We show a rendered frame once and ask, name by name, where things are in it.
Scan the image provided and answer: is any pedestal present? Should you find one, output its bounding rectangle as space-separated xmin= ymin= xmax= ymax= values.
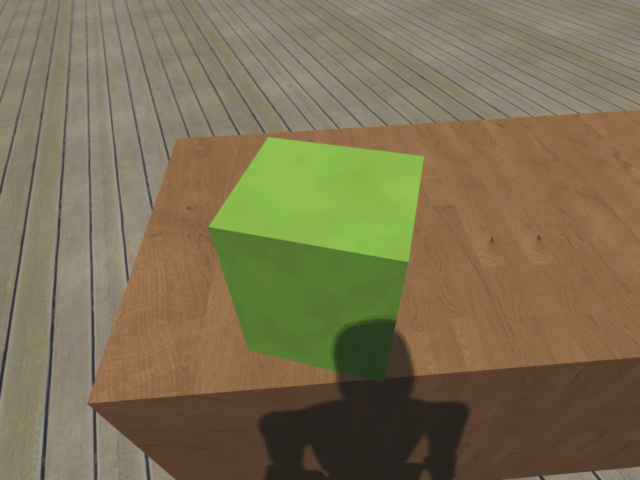
xmin=87 ymin=110 xmax=640 ymax=480

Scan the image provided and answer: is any carton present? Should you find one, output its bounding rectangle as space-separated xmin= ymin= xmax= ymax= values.
xmin=209 ymin=137 xmax=424 ymax=383

